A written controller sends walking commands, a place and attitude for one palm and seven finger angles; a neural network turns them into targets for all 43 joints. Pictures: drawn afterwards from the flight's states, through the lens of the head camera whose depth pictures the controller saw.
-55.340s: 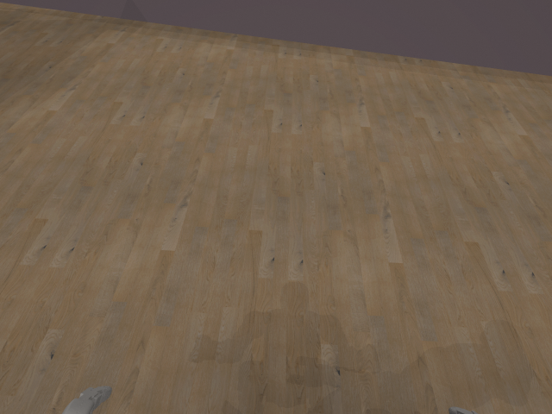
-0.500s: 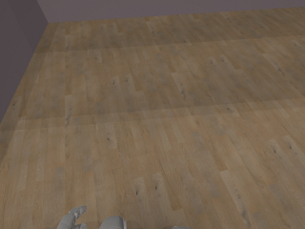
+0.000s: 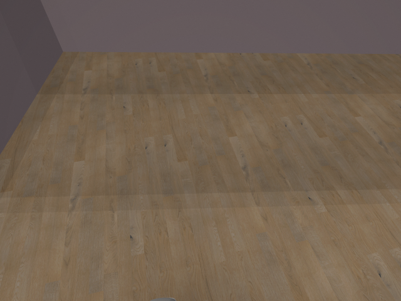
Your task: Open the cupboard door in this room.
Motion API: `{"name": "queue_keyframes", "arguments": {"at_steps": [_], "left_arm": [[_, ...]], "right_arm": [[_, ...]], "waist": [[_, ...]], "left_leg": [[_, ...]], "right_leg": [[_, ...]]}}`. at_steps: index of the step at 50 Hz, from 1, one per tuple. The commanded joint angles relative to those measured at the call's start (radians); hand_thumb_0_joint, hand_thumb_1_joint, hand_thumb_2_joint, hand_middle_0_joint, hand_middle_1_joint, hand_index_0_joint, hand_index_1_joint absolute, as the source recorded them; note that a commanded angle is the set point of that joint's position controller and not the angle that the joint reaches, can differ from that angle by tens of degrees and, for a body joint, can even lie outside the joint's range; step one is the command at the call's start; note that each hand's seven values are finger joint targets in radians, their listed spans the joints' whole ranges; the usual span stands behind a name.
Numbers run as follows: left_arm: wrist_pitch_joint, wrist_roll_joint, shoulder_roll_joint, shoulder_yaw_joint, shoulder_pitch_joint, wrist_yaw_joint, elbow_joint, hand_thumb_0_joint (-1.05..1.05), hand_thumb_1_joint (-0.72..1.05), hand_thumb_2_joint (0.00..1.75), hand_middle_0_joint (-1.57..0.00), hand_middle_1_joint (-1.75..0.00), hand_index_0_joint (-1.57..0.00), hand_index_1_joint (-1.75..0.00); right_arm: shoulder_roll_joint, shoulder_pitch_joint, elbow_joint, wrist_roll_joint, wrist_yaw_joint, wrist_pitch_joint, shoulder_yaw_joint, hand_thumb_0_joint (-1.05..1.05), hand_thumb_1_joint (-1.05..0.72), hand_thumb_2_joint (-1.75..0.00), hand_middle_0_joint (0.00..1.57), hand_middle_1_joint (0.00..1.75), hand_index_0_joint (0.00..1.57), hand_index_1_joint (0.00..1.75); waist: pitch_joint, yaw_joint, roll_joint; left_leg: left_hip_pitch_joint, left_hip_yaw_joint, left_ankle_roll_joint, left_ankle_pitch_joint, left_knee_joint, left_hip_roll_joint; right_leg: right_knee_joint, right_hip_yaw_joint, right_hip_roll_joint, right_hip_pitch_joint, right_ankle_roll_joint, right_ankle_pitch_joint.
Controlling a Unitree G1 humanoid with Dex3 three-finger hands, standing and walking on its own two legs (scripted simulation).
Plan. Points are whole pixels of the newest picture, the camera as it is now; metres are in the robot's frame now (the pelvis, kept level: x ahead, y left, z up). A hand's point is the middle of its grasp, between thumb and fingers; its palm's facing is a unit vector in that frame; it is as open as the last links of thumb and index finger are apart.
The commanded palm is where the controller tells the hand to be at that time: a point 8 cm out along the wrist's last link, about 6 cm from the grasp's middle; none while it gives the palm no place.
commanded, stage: turn to face it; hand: left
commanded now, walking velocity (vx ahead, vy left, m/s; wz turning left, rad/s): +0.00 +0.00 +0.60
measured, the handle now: out of the picture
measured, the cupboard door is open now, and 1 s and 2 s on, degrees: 41 41 41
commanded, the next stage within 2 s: none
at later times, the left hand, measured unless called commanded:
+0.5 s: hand (142, 279) +0.18 +0.14 -0.13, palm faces +0.28 -0.93 -0.25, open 7.4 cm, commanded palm none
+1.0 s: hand out of the picture +0.07 +0.18 -0.15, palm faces +0.58 -0.76 -0.28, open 7.4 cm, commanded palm none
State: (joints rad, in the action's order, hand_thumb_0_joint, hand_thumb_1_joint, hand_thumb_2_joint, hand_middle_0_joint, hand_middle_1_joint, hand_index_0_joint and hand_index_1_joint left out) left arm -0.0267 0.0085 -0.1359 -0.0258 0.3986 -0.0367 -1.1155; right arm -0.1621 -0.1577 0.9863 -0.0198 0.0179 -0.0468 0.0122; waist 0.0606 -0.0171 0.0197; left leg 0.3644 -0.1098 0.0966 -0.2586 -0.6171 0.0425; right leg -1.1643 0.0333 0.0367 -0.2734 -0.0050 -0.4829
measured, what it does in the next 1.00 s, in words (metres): walks ahead, turning left: right foot, then left foot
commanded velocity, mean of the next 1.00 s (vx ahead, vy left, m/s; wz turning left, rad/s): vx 0.00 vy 0.00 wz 0.60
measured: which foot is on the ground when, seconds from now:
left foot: down 0.00-0.34, up 0.36-0.72, down 0.74-1.00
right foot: up 0.00-0.32, down 0.34-0.72, up 0.74-1.00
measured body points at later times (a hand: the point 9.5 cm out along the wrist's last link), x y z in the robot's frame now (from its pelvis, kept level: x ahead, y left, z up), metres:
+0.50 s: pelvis +0.11 -0.07 +0.02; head +0.16 -0.07 +0.46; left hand +0.17 +0.19 -0.11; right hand +0.22 -0.32 -0.14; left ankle +0.03 +0.05 -0.64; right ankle +0.12 -0.18 -0.72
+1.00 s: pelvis +0.14 -0.05 +0.01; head +0.18 +0.00 +0.46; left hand +0.04 +0.22 -0.13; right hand +0.37 -0.20 -0.12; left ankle +0.10 +0.05 -0.72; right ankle +0.22 -0.19 -0.66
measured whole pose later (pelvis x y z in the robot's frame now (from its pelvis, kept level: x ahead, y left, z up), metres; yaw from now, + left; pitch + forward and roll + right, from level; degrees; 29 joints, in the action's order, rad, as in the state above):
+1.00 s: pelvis +0.14 -0.05 +0.01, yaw +36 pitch +2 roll -1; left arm 0.05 0.02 -0.27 -0.07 0.16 -0.01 -0.90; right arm -0.22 -0.14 0.89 -0.02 -0.01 0.03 0.04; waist 0.11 -0.01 0.01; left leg 0.34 0.02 0.03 -0.23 -0.54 0.02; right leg -1.01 0.00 -0.08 -0.50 -0.09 -0.42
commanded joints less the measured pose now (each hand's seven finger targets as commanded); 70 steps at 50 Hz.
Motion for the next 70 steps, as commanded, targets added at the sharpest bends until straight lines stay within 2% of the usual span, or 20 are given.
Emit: {"name": "queue_keyframes", "arguments": {"at_steps": [1, 8, 15, 16, 17, 18, 23, 31, 34, 35, 36, 37, 38, 42, 55, 56, 57, 58, 61, 70], "left_arm": [[0.008, 0.012, -0.076, -0.029, -0.024, 0.013, 0.118, 0.0, 0.9, 0.9, -0.2, -0.3, -0.2, -0.3], [0.043, 0.014, -0.099, -0.049, -0.152, 0.02, 0.192, 0.0, 0.9, 0.9, -0.2, -0.3, -0.2, -0.3], [0.01, 0.001, -0.152, -0.055, -0.19, 0.018, 0.244, 0.0, 0.9, 0.9, -0.2, -0.3, -0.2, -0.3], [-0.002, 0.006, -0.214, -0.067, -0.15, 0.011, 0.235, 0.0, 0.9, 0.9, -0.2, -0.3, -0.2, -0.3], [-0.006, 0.016, -0.309, -0.087, -0.103, -0.001, 0.227, 0.0, 0.9, 0.9, -0.2, -0.3, -0.2, -0.3], [0.001, 0.012, -0.327, -0.085, -0.073, -0.003, 0.232, 0.0, 0.9, 0.9, -0.2, -0.3, -0.2, -0.3], [0.009, 0.012, -0.218, -0.053, -0.184, -0.006, 0.256, 0.0, 0.9, 0.9, -0.2, -0.3, -0.2, -0.3], [0.01, 0.021, -0.273, -0.068, -0.156, 0.004, 0.26, 0.0, 0.9, 0.9, -0.2, -0.3, -0.2, -0.3], [0.012, 0.015, -0.288, -0.076, -0.177, 0.011, 0.269, 0.0, 0.9, 0.9, -0.2, -0.3, -0.2, -0.3], [0.014, 0.007, -0.274, -0.073, -0.184, 0.016, 0.278, 0.0, 0.9, 0.9, -0.2, -0.3, -0.2, -0.3], [0.018, -0.004, -0.206, -0.058, -0.196, 0.026, 0.312, 0.0, 0.9, 0.9, -0.2, -0.3, -0.2, -0.3], [0.033, 0.003, -0.198, -0.048, -0.242, 0.02, 0.349, 0.0, 0.9, 0.9, -0.2, -0.3, -0.2, -0.3], [0.042, 0.007, -0.219, -0.048, -0.268, 0.016, 0.36, 0.0, 0.9, 0.9, -0.2, -0.3, -0.2, -0.3], [0.059, 0.017, -0.215, -0.062, -0.222, 0.024, 0.288, 0.0, 0.9, 0.9, -0.2, -0.3, -0.2, -0.3], [0.035, 0.003, -0.197, -0.062, -0.136, 0.017, 0.292, 0.0, 0.9, 0.9, -0.2, -0.3, -0.2, -0.3], [0.022, 0.012, -0.251, -0.074, -0.101, 0.01, 0.287, 0.0, 0.9, 0.9, -0.2, -0.3, -0.2, -0.3], [0.016, 0.027, -0.345, -0.092, -0.096, 0.003, 0.292, 0.0, 0.9, 0.9, -0.2, -0.3, -0.2, -0.3], [0.022, 0.018, -0.348, -0.086, -0.12, -0.002, 0.306, 0.0, 0.9, 0.9, -0.2, -0.3, -0.2, -0.3], [0.021, 0.01, -0.228, -0.054, -0.262, -0.001, 0.331, 0.0, 0.9, 0.9, -0.2, -0.3, -0.2, -0.3], [0.012, 0.021, -0.27, -0.079, -0.105, 0.0, 0.272, 0.0, 0.9, 0.9, -0.2, -0.3, -0.2, -0.3]], "right_arm": [[-0.145, -0.145, -0.002, 0.002, 0.028, -0.003, 0.022, 0.0, -0.9, -0.9, 0.2, 0.3, 0.2, 0.3], [-0.197, -0.116, -0.026, -0.004, 0.009, 0.031, 0.06, 0.0, -0.9, -0.9, 0.2, 0.3, 0.2, 0.3], [-0.218, -0.127, -0.046, 0.002, 0.007, 0.052, 0.087, 0.0, -0.9, -0.9, 0.2, 0.3, 0.2, 0.3], [-0.181, -0.135, -0.057, 0.013, -0.001, 0.048, 0.085, 0.0, -0.9, -0.9, 0.2, 0.3, 0.2, 0.3], [-0.112, -0.15, -0.08, 0.019, -0.004, 0.043, 0.075, 0.0, -0.9, -0.9, 0.2, 0.3, 0.2, 0.3], [-0.147, -0.133, -0.092, 0.013, -0.001, 0.051, 0.084, 0.0, -0.9, -0.9, 0.2, 0.3, 0.2, 0.3], [-0.111, -0.05, -0.092, 0.009, -0.03, 0.089, 0.068, 0.0, -0.9, -0.9, 0.2, 0.3, 0.2, 0.3], [-0.118, 0.059, -0.144, 0.01, -0.049, 0.093, 0.057, 0.0, -0.9, -0.9, 0.2, 0.3, 0.2, 0.3], [-0.163, -0.025, -0.148, 0.004, -0.047, 0.084, 0.069, 0.0, -0.9, -0.9, 0.2, 0.3, 0.2, 0.3], [-0.216, -0.104, -0.129, -0.002, -0.045, 0.077, 0.084, 0.0, -0.9, -0.9, 0.2, 0.3, 0.2, 0.3], [-0.342, -0.17, -0.124, -0.011, -0.038, 0.066, 0.116, 0.0, -0.9, -0.9, 0.2, 0.3, 0.2, 0.3], [-0.396, -0.212, -0.116, 0.002, -0.026, 0.074, 0.125, 0.0, -0.9, -0.9, 0.2, 0.3, 0.2, 0.3], [-0.378, -0.181, -0.125, 0.003, -0.022, 0.077, 0.117, 0.0, -0.9, -0.9, 0.2, 0.3, 0.2, 0.3], [-0.289, 0.0, -0.169, -0.002, -0.002, 0.062, 0.089, 0.0, -0.9, -0.9, 0.2, 0.3, 0.2, 0.3], [-0.261, 0.038, -0.166, 0.002, -0.013, 0.079, 0.106, 0.0, -0.9, -0.9, 0.2, 0.3, 0.2, 0.3], [-0.212, 0.029, -0.173, 0.012, -0.017, 0.078, 0.1, 0.0, -0.9, -0.9, 0.2, 0.3, 0.2, 0.3], [-0.143, 0.016, -0.193, 0.015, -0.021, 0.077, 0.091, 0.0, -0.9, -0.9, 0.2, 0.3, 0.2, 0.3], [-0.195, 0.031, -0.192, 0.008, -0.024, 0.083, 0.103, 0.0, -0.9, -0.9, 0.2, 0.3, 0.2, 0.3], [-0.167, -0.007, -0.13, 0.0, -0.039, 0.106, 0.097, 0.0, -0.9, -0.9, 0.2, 0.3, 0.2, 0.3], [-0.106, 0.084, -0.141, 0.012, -0.048, 0.09, 0.061, 0.0, -0.9, -0.9, 0.2, 0.3, 0.2, 0.3]], "waist": [[-0.044, -0.002, -0.065], [-0.098, 0.005, -0.146], [-0.135, -0.005, -0.16], [-0.184, -0.018, -0.047], [-0.249, -0.036, 0.25], [-0.243, -0.048, 0.252], [-0.096, 0.014, 0.187], [-0.064, 0.001, 0.195], [-0.129, 0.059, 0.143], [-0.197, 0.104, 0.035], [-0.242, 0.143, -0.291], [-0.273, 0.152, -0.308], [-0.227, 0.131, -0.16], [-0.095, 0.044, -0.18], [-0.134, -0.016, -0.16], [-0.15, -0.035, -0.002], [-0.144, -0.044, 0.319], [-0.133, -0.042, 0.266], [-0.058, 0.045, 0.182], [-0.108, -0.032, 0.19]], "left_leg": [[-0.085, 0.333, 0.12, 0.779, 0.277, -0.309], [-0.028, 0.33, 0.076, 0.327, 0.294, -0.229], [-0.042, 0.397, -0.001, 0.429, 0.112, -0.18], [0.102, 0.343, -0.057, 0.244, 0.02, -0.131], [0.266, 0.144, -0.135, -0.245, -0.225, 0.013], [0.24, 0.131, -0.139, -0.438, -0.47, -0.015], [0.253, 0.083, -0.165, -0.226, -0.537, -0.088], [0.091, -0.018, -0.142, -0.162, -0.175, -0.065], [-0.103, -0.033, -0.117, -0.015, 0.046, -0.039], [-0.29, 0.021, -0.095, 0.161, 0.144, -0.085], [-0.463, 0.421, 0.049, 0.524, 0.191, -0.377], [-0.456, 0.559, 0.165, 0.763, 0.202, -0.495], [-0.389, 0.471, 0.171, 0.624, 0.207, -0.496], [-0.175, 0.356, 0.071, 0.339, 0.267, -0.304], [0.014, 0.412, 0.014, 0.235, 0.139, -0.189], [0.139, 0.352, -0.044, 0.064, 0.022, -0.109], [0.291, 0.144, -0.135, -0.294, -0.256, 0.051], [0.24, 0.172, -0.128, -0.371, -0.49, -0.003], [0.239, 0.151, -0.151, -0.181, -0.668, -0.064], [0.122, 0.003, -0.156, -0.205, -0.161, -0.054]], "right_leg": [[-0.029, -0.06, -0.098, -0.18, -0.05, 0.08], [0.231, -0.014, -0.081, -0.16, -0.075, 0.174], [0.717, -0.006, -0.042, 0.102, -0.057, 0.303], [0.778, -0.113, -0.174, 0.313, -0.029, 0.472], [0.783, -0.349, -0.462, 0.467, 0.079, 0.752], [0.777, -0.374, -0.593, 0.349, 0.179, 0.906], [0.751, -0.013, -0.367, 0.236, 0.101, 0.967], [0.707, 0.094, -0.39, 0.206, 0.092, 0.915], [0.553, 0.151, -0.381, 0.152, 0.047, 0.827], [0.389, 0.174, -0.359, 0.043, 0.005, 0.686], [0.126, 0.183, -0.195, -0.252, -0.075, 0.014], [-0.031, 0.046, -0.142, -0.34, -0.079, -0.212], [-0.066, -0.017, -0.172, -0.344, -0.069, -0.163], [-0.042, -0.05, -0.15, -0.317, -0.084, 0.053], [0.653, 0.007, -0.045, 0.121, -0.062, 0.233], [0.814, -0.114, -0.169, 0.257, -0.032, 0.237], [0.905, -0.412, -0.464, 0.303, 0.085, 0.297], [0.904, -0.412, -0.559, 0.153, 0.159, 0.358], [0.843, -0.141, -0.37, 0.081, 0.116, 0.469], [0.695, 0.05, -0.39, 0.311, 0.105, 0.943]]}}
